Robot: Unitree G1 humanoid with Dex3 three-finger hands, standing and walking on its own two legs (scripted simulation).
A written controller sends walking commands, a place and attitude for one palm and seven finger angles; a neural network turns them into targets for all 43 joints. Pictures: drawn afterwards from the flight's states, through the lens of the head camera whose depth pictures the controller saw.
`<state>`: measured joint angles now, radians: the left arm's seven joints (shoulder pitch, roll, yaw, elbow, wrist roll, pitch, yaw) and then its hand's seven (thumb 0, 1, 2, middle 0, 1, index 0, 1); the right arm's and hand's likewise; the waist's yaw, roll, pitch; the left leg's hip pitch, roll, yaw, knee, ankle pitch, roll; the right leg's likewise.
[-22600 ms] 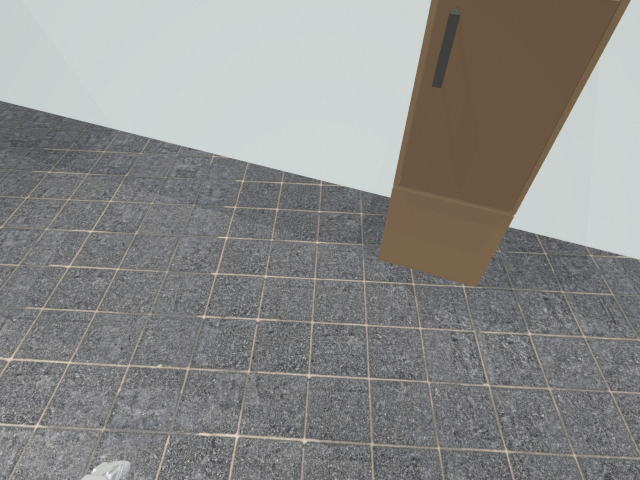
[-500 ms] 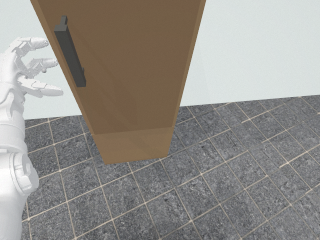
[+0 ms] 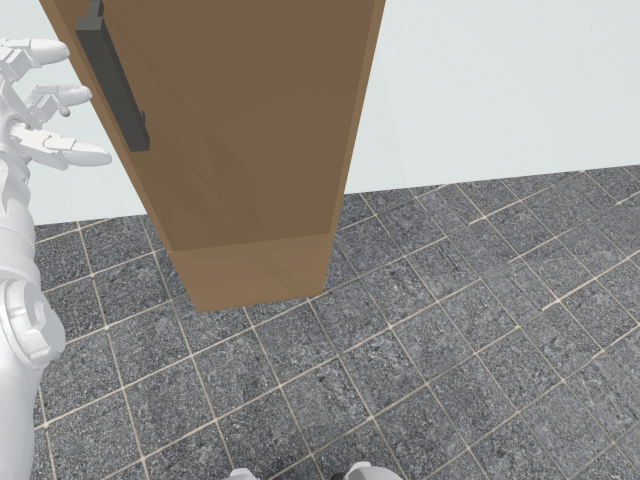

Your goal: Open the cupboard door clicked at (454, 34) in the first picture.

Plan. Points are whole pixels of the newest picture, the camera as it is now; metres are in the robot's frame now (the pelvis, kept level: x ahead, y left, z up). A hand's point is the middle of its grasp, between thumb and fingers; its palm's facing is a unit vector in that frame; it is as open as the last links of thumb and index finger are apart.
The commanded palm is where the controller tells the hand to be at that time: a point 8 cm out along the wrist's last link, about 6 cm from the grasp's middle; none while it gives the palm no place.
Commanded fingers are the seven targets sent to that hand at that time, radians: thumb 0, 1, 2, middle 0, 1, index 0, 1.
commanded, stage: move the hooked fingers beside the handle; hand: left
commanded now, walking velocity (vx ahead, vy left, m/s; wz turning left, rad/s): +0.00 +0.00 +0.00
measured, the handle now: (120, 81) +0.58 +0.21 +0.14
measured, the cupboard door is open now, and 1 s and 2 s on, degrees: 0 0 0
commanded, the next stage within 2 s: none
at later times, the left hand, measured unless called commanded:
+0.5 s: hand (40, 117) +0.52 +0.28 +0.13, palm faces +0.07 -1.00 +0.02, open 13.9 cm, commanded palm +0.49 +0.32 +0.14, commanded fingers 0.00 -0.50 0.30 -0.30 -1.20 -0.30 -1.20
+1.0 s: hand (45, 122) +0.50 +0.27 +0.14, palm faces +0.09 -1.00 +0.01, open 14.0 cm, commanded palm +0.48 +0.31 +0.14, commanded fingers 0.00 -0.50 0.30 -0.30 -1.20 -0.30 -1.20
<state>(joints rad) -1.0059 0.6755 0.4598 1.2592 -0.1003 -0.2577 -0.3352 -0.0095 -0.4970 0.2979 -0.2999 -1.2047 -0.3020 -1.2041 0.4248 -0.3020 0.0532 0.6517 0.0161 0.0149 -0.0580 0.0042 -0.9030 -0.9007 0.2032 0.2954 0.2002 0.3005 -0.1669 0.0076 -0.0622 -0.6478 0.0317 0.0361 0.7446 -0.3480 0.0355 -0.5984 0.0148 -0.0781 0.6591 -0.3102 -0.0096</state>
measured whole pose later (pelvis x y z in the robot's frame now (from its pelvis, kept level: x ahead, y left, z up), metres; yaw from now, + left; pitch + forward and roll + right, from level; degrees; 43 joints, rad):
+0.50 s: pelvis +0.02 +0.01 +0.00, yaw -1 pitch +17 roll -3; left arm -0.93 0.76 0.51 1.22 -0.12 -0.22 -0.44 -0.01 -0.50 0.30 -0.30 -1.20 -0.30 -1.20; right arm 0.47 -0.30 0.05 0.62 0.02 0.06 -0.06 0.00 -0.90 -0.90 0.20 0.30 0.20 0.30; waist -0.16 0.01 -0.09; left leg -0.66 0.04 0.05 0.74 -0.38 0.04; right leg -0.61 0.03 -0.06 0.63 -0.32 0.00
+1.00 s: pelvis +0.01 +0.01 +0.00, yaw +1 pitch +14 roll -3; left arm -0.96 0.66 0.43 1.22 -0.12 -0.23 -0.34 -0.01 -0.50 0.30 -0.30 -1.20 -0.30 -1.20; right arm 0.37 -0.28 0.06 0.63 0.02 0.04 -0.04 0.00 -0.90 -0.90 0.20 0.30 0.20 0.30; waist -0.14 0.01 -0.08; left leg -0.64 0.02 0.02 0.77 -0.38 0.04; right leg -0.57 0.01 -0.09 0.66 -0.33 0.00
